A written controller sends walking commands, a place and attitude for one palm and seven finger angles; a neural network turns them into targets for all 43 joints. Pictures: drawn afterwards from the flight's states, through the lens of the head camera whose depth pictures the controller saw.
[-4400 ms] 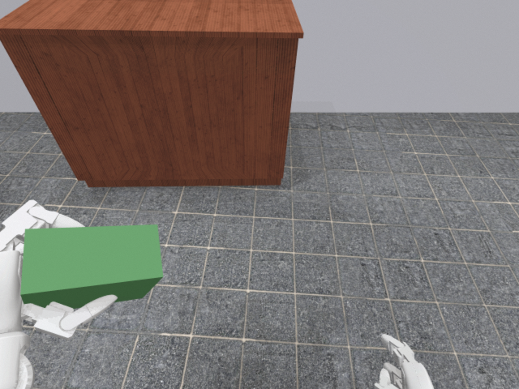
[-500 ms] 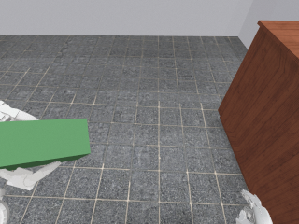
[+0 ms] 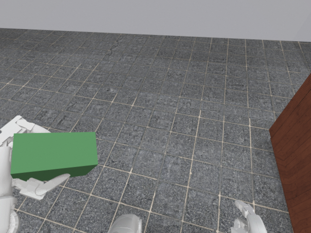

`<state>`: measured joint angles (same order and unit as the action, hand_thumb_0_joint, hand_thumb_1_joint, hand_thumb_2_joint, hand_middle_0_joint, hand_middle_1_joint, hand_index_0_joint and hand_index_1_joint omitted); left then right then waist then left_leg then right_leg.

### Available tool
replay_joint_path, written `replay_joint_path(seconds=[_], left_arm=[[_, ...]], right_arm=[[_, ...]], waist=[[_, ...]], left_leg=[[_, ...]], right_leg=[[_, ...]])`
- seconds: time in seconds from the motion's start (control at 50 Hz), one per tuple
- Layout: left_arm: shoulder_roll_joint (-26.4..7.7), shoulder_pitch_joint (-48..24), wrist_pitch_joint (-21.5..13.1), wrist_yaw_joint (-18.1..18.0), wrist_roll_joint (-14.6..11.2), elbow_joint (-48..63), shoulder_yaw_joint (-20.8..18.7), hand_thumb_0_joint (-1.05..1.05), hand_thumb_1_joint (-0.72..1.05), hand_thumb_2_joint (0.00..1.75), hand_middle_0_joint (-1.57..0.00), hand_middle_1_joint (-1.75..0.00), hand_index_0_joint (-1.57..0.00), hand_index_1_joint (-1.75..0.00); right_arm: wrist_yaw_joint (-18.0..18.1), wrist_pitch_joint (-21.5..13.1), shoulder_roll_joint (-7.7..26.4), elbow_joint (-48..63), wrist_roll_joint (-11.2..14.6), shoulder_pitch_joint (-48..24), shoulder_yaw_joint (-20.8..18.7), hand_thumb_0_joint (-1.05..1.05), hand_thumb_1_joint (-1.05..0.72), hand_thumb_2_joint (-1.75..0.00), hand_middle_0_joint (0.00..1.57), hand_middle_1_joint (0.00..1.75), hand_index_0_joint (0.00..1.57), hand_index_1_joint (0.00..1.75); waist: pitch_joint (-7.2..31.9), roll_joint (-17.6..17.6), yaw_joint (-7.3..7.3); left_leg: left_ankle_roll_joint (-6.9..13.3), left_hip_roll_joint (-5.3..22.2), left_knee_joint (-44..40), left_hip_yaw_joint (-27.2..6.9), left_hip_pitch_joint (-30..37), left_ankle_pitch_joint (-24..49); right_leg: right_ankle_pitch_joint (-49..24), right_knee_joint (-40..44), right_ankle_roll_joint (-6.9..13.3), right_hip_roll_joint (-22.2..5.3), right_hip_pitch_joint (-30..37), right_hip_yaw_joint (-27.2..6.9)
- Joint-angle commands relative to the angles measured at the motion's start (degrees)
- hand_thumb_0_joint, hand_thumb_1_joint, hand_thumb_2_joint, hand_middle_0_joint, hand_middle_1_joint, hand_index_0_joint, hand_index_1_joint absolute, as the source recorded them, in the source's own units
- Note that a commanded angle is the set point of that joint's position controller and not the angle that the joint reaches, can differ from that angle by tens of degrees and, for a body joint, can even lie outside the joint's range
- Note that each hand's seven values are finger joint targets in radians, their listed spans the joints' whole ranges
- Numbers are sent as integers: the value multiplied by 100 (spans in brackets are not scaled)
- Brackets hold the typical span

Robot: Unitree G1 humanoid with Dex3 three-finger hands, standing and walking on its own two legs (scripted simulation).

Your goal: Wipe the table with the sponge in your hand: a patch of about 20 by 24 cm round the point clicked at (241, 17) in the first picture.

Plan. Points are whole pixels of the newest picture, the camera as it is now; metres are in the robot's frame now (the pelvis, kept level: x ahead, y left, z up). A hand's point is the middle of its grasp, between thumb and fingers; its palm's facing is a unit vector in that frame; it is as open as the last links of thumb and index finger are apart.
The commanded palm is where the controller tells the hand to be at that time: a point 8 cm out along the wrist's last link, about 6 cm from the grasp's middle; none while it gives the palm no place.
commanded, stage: walk to a spot facing it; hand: left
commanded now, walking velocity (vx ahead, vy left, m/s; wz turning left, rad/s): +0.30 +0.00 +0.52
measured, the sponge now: (68, 157) +0.23 +0.19 +0.14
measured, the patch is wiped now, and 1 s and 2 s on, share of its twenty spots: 0.00 0.00 0.00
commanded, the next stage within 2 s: turn to face it in 0.36 s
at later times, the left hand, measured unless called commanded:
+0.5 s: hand (29, 123) +0.27 +0.26 +0.19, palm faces +0.50 -0.72 -0.48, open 10.5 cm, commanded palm +0.22 +0.31 +0.18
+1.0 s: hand (74, 94) +0.37 +0.21 +0.18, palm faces +0.41 -0.80 -0.43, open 10.5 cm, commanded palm +0.32 +0.25 +0.18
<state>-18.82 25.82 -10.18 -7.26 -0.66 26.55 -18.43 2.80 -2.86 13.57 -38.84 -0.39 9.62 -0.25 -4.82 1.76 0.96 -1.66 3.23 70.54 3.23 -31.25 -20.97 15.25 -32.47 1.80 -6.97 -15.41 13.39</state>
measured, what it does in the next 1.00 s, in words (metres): walks ahead: left foot, then right foot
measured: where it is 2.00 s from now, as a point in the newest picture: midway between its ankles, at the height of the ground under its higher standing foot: outside the picture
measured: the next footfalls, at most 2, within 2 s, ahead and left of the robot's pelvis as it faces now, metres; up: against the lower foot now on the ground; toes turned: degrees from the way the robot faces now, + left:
left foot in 0.22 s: +0.12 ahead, +0.15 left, +0.00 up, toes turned +15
right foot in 0.58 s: +0.25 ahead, -0.09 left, +0.00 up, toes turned +1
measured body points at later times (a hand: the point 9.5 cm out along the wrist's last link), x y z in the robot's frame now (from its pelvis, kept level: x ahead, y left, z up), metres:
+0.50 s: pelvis +0.11 +0.00 +0.00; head +0.15 +0.01 +0.45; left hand +0.24 +0.30 +0.22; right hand +0.31 -0.14 -0.10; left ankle +0.08 +0.14 -0.73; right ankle +0.18 -0.12 -0.70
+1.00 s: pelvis +0.16 -0.03 -0.01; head +0.18 -0.02 +0.44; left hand +0.34 +0.26 +0.20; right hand +0.36 -0.28 -0.06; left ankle +0.15 +0.10 -0.74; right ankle +0.21 -0.10 -0.73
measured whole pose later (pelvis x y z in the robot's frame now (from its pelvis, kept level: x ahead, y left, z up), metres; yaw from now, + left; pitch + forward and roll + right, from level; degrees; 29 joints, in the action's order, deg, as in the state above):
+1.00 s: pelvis +0.16 -0.03 -0.01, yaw +0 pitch +1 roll +2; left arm -23.7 27.3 -11.7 -8.7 -1.7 32.5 -22.3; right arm 2.7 -0.7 14.6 -30.1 0.6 8.6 -1.8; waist -1.9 -4.1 1.5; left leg -1.2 2.7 30.9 8.5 -14.3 -16.5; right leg 16.4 -36.6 2.9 2.7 -22.4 0.4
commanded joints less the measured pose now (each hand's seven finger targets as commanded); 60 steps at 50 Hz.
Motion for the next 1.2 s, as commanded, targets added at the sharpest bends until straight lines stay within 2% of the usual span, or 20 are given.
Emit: replay_joint_path(seconds=[0.0, 0.1, 0.16, 0.18, 0.2, 0.22, 0.24, 0.38, 0.52, 0.54, 0.56, 0.6, 0.66, 0.7, 0.8, 0.88, 0.98, 1.02, 1.06, 1.18], left_arm=[[-1429, -272, -451, -279, -132, 1726, -1066, 0, 10, 130, -120, -160, -120, -160], [-1257, 144, -370, -485, -180, 1922, -1097, 0, 10, 130, -120, -160, -120, -160], [-1196, -139, -362, -538, -184, 2001, -995, 0, 10, 130, -120, -160, -120, -160], [-1083, -142, -391, -523, -193, 2021, -864, 0, 10, 130, -120, -160, -120, -160], [-1053, -235, -509, -509, -184, 2218, -854, 0, 10, 130, -120, -160, -120, -160], [-1157, -486, -651, -491, -114, 2346, -856, 0, 10, 130, -120, -160, -120, -160], [-1578, -509, -658, -388, -1, 1985, -1128, 0, 10, 130, -120, -160, -120, -160], [-1143, 370, -602, -245, -187, 2527, -1022, 0, 10, 130, -120, -160, -120, -160], [-1024, -416, -381, -216, -101, 1125, -800, 0, 10, 130, -120, -160, -120, -160], [-1150, -701, -359, -221, -28, 1038, -781, 0, 10, 130, -120, -160, -120, -160], [-1380, -857, -321, -247, 16, 919, -843, 0, 10, 130, -120, -160, -120, -160], [-1292, -1107, -304, -184, -90, 973, -714, 0, 10, 130, -120, -160, -120, -160], [-1294, -749, -420, -234, -77, 1257, -879, 0, 10, 130, -120, -160, -120, -160], [-1375, -652, -487, -259, -113, 1688, -961, 0, 10, 130, -120, -160, -120, -160], [-1360, 102, -495, -343, -207, 1870, -1175, 0, 10, 130, -120, -160, -120, -160], [-1250, 154, -410, -329, -213, 1616, -1078, 0, 10, 130, -120, -160, -120, -160], [-1320, -338, -519, -206, -90, 1758, -922, 0, 10, 130, -120, -160, -120, -160], [-1053, -342, -503, -130, -61, 1720, -608, 0, 10, 130, -120, -160, -120, -160], [-965, -480, -418, -122, -54, 1869, -490, 0, 10, 130, -120, -160, -120, -160], [-1289, -422, -317, -140, -79, 1684, -838, 0, 10, 130, -120, -160, -120, -160]], right_arm=[[89, -321, 347, 1216, 1, -473, -234, 0, -90, -90, 20, 30, 20, 30], [83, -353, 279, 1493, -20, -257, -290, 0, -90, -90, 20, 30, 20, 30], [134, -318, 345, 1505, 0, -23, -372, 0, -90, -90, 20, 30, 20, 30], [170, -332, 437, 1508, 44, 130, -421, 0, -90, -90, 20, 30, 20, 30], [140, -353, 553, 1581, 54, 5, -441, 0, -90, -90, 20, 30, 20, 30], [52, -415, 575, 1579, 84, -62, -394, 0, -90, -90, 20, 30, 20, 30], [8, -453, 552, 1425, 98, -107, -393, 0, -90, -90, 20, 30, 20, 30], [-97, -632, 375, 1286, 135, -135, -323, 0, -90, -90, 20, 30, 20, 30], [137, -466, 310, 1076, 140, -191, -191, 0, -90, -90, 20, 30, 20, 30], [143, -419, 238, 1041, 142, -172, -173, 0, -90, -90, 20, 30, 20, 30], [153, -392, 134, 1113, 107, -234, -106, 0, -90, -90, 20, 30, 20, 30], [87, -469, 341, 1128, 104, -398, -172, 0, -90, -90, 20, 30, 20, 30], [60, -309, 210, 1057, 35, -624, -20, 0, -90, -90, 20, 30, 20, 30], [69, -262, 223, 1166, 11, -705, -50, 0, -90, -90, 20, 30, 20, 30], [-7, -175, 235, 1467, 29, -584, -114, 0, -90, -90, 20, 30, 20, 30], [-21, -16, 374, 1552, 111, -320, -213, 0, -90, -90, 20, 30, 20, 30], [30, -57, 412, 1774, 49, -434, -211, 0, -90, -90, 20, 30, 20, 30], [-64, -110, 542, 1688, 92, -179, -290, 0, -90, -90, 20, 30, 20, 30], [-166, -185, 610, 1699, 128, -104, -305, 0, -90, -90, 20, 30, 20, 30], [-218, -349, 637, 1698, 113, 2, -294, 0, -90, -90, 20, 30, 20, 30]], waist=[[759, -954, 10], [966, -1139, 181], [1127, -792, -79], [1320, -46, -253], [1393, 1540, -264], [1303, 2083, -192], [1202, 1572, -191], [1114, 1472, -69], [1131, 498, -65], [1238, -264, -110], [1242, -1649, -145], [982, -1988, -61], [1041, -1132, -56], [1248, -967, -23], [1500, -614, 129], [1529, -511, -15], [863, 1824, 83], [771, 1069, 39], [730, 1307, -16], [746, 1441, -47]], left_leg=[[2, 314, -1497, 197, 90, 211], [93, 32, -3201, 774, 530, -80], [114, -287, -4176, 1075, 1647, 436], [320, -86, -4516, 581, 2646, 749], [984, 1118, -4773, -1334, 3526, 2161], [1673, 2177, -5054, -3184, 3868, 3951], [1810, 2339, -5070, -3272, 3539, 3213], [1115, 1109, -5175, -825, 2176, 2417], [564, 928, -3792, -32, 1869, 1735], [406, 637, -2769, 281, 1546, 1172], [138, -55, -1586, 464, 291, -343], [-41, -54, -530, -330, 89, -1124], [-144, 88, -860, -140, 476, -558], [-148, 47, -1605, 46, 789, -438], [-185, -67, -2984, 158, 937, -243], [-147, 57, -4306, 162, 1917, 588], [972, 2445, -5260, -1448, 2411, 3273], [897, 2229, -4820, -525, 2729, 4100], [567, 1903, -4711, 236, 2613, 4205], [247, 1852, -4261, 723, 2303, 3385]], right_leg=[[293, 1877, 453, -1590, 559, -969], [-643, 1267, 530, -1577, 1221, -846], [-1154, 20, 220, -1318, 912, -440], [-1443, -1326, -50, -1053, 236, -116], [437, -2955, -470, -176, -1195, 24], [2361, -4037, -470, 272, -2258, -498], [2011, -4381, -413, -68, -2612, -1145], [545, -2139, -585, 88, -1396, -567], [-317, 628, -459, 623, 624, -183], [-961, 911, -210, 82, 979, -876], [-2421, 1084, 357, -1022, 1621, -2771], [-2174, 1529, 745, -1527, 994, -3797], [-2410, 1176, 695, -1036, 518, -2456], [-2418, 1157, 706, -968, 465, -2219], [-2427, 1026, 847, -912, 808, -2703], [-2071, 701, 454, -598, 379, -2761], [1573, -2403, -360, 609, -1472, -1407], [1151, -2425, -406, 479, -1679, -1292], [803, -1902, -461, 519, -1333, -881], [377, -401, -502, 705, -198, -362]])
